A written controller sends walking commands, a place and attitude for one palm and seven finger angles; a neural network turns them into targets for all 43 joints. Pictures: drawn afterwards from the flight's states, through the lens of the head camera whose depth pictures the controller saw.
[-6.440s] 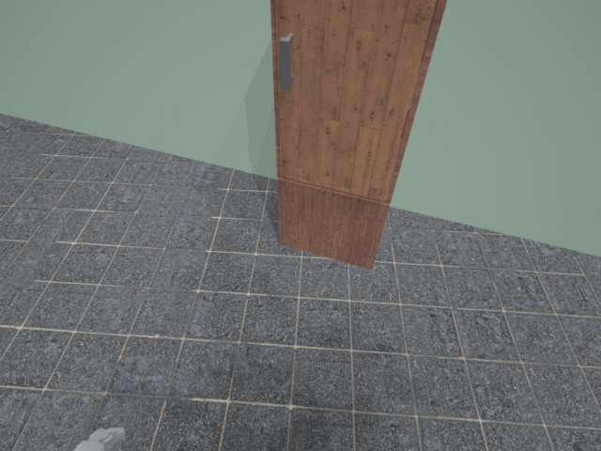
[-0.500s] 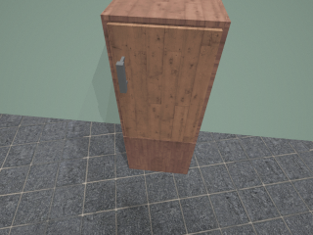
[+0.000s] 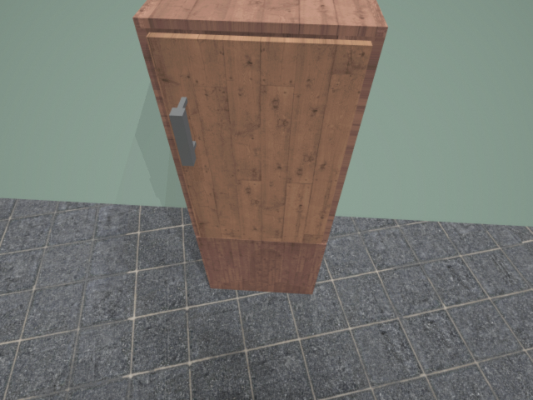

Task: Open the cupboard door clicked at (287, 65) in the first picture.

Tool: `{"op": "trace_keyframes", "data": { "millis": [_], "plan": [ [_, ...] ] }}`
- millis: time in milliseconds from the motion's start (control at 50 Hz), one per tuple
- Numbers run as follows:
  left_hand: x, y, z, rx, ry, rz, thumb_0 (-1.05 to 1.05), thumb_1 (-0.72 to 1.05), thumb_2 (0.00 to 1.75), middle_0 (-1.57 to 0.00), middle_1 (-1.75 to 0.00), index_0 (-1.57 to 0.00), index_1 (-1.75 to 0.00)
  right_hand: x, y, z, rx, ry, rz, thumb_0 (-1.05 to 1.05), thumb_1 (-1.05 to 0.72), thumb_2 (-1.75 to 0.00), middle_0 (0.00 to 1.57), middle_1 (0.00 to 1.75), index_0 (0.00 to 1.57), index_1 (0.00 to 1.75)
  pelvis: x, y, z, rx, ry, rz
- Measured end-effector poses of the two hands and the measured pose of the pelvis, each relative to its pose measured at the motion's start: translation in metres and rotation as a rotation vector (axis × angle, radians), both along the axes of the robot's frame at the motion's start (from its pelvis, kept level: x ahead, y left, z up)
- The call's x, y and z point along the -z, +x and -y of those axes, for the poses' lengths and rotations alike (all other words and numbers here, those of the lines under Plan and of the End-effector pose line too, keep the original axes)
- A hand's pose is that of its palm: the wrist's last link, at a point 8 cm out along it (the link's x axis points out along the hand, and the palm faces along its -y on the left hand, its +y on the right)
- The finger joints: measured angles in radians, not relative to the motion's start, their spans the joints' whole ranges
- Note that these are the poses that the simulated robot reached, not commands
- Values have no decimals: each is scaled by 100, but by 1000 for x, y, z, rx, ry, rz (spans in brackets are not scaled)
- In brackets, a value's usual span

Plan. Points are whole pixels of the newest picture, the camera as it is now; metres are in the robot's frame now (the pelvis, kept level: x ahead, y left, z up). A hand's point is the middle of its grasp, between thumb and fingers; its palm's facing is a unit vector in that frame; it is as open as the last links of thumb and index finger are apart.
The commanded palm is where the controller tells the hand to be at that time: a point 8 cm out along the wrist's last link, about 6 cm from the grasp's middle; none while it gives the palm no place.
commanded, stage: come to a stop and stand still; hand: left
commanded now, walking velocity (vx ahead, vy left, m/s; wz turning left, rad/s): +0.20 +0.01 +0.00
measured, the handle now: (186, 131) +0.58 +0.18 +0.07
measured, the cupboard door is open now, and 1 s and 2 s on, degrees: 0 0 0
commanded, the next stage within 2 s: look again from close up in 1.70 s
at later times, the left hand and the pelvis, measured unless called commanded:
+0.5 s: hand out of the picture +0.07 +0.17 -0.18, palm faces +0.08 -0.97 -0.22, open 7.3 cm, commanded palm none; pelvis +0.05 -0.01 -0.01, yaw +1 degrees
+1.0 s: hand out of the picture +0.03 +0.16 -0.16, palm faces +0.04 -0.98 -0.21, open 7.4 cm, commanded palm none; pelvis -0.02 -0.02 +0.00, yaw +0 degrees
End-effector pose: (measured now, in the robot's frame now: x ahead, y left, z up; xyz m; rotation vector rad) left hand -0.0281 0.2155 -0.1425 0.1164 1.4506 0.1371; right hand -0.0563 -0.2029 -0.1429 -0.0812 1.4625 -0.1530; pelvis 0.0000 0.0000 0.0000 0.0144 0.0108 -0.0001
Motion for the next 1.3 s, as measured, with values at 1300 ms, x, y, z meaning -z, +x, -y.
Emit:
{"op": "trace_keyframes", "data": {
  "millis": [1300],
  "plan": [
    [-3,3,-14,30,28,146,1,90,90,-20,-30,-20,-30,-15,-31,27,-42,-68,-20,1,-91,-90,20,30,20,30,-6,-39,2,-12,-28,38]
  ]
}}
